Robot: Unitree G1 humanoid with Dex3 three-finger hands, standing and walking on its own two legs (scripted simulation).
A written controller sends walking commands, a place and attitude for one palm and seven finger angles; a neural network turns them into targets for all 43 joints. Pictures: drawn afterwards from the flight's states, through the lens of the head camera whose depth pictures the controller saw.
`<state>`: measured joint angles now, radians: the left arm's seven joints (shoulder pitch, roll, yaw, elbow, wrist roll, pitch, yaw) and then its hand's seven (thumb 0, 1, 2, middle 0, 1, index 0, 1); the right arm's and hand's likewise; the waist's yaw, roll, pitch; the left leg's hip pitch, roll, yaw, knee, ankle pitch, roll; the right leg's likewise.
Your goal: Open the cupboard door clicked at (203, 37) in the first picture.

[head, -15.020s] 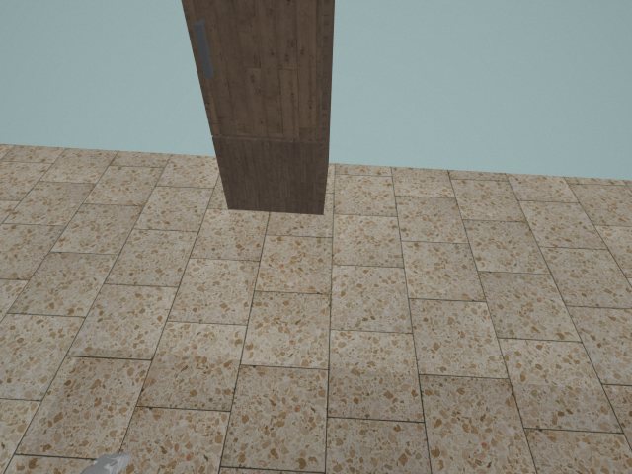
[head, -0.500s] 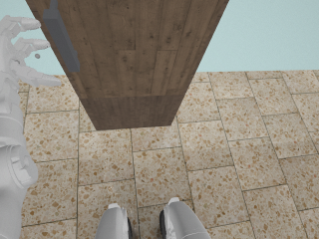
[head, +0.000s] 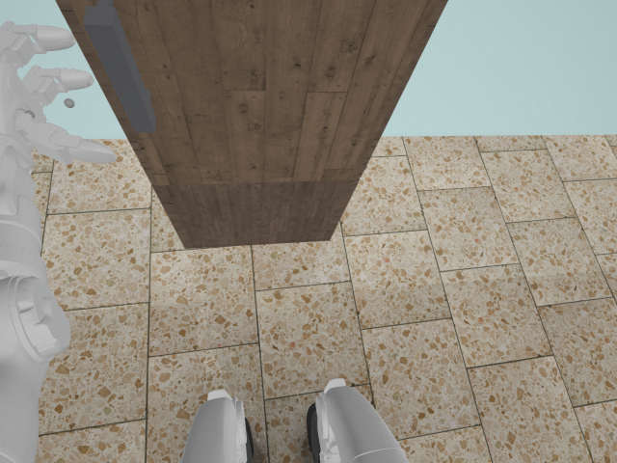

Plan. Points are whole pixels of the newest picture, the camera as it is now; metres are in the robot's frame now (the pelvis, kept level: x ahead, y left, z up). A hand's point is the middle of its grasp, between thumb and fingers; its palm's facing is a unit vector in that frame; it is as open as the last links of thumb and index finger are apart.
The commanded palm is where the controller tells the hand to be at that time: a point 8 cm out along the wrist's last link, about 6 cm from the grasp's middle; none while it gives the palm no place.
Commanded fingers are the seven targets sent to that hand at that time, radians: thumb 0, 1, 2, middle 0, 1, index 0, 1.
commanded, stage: move the hooked fingers beside the handle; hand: left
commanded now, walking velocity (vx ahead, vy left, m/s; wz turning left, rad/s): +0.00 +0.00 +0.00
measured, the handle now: (127, 66) +0.58 +0.17 +0.07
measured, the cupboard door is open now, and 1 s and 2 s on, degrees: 0 0 0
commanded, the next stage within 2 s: slide the fingers in behind the handle in 0.02 s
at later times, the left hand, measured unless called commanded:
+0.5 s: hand (100, 102) +0.53 +0.20 +0.07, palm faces +0.00 -1.00 -0.02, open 14.0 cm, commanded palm +0.51 +0.23 +0.07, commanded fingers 0.00 -0.50 0.30 -0.30 -1.20 -0.30 -1.20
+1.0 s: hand (128, 103) +0.53 +0.17 +0.07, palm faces -0.01 -1.00 -0.02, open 13.9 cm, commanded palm +0.51 +0.20 +0.07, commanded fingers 0.00 -0.50 0.30 -0.30 -1.20 -0.30 -1.20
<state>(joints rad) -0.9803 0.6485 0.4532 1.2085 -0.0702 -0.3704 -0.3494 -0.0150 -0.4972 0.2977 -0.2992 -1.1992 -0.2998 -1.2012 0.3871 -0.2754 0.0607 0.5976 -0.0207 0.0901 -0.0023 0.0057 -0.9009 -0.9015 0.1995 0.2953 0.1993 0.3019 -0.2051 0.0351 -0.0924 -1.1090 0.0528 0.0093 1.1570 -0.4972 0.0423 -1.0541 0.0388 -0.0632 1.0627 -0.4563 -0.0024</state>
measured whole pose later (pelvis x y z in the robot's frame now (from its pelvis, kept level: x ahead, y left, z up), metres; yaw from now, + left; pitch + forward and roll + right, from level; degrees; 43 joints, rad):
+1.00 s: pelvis +0.00 -0.01 +0.00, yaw +1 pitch +25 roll -4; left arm -0.98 0.49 0.36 1.18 -0.07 -0.40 -0.21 -0.01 -0.50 0.30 -0.30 -1.20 -0.31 -1.21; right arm 0.40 -0.26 0.04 0.62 -0.04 0.08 0.03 0.01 -0.90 -0.90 0.20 0.30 0.20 0.30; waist -0.20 0.04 -0.11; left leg -1.10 0.05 0.01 1.15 -0.50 0.03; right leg -1.05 0.03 -0.06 1.07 -0.47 -0.01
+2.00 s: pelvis +0.00 +0.00 +0.00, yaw +1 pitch +25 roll -3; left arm -0.97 0.43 0.34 1.20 -0.06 -0.44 -0.13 -0.01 -0.36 0.36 -0.30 -1.21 -0.29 -1.22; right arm 0.40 -0.26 0.03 0.63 -0.04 0.07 0.03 0.01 -0.90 -0.90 0.20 0.30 0.20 0.30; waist -0.20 0.05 -0.12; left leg -1.09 0.04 0.01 1.15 -0.50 0.04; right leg -1.04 0.03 -0.06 1.08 -0.47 -0.01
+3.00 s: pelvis +0.02 -0.01 +0.02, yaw +0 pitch +22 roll -2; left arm -0.63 0.30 0.30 0.88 -0.14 -0.42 -0.14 0.00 0.68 0.71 -0.31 -1.33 -0.31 -1.35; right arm 0.40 -0.25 0.01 0.58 -0.01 0.10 0.05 0.01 -0.90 -0.90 0.20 0.30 0.20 0.30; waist -0.14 0.05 -0.15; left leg -0.93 0.04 0.05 1.04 -0.49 0.03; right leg -0.92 0.04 -0.02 1.00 -0.47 -0.01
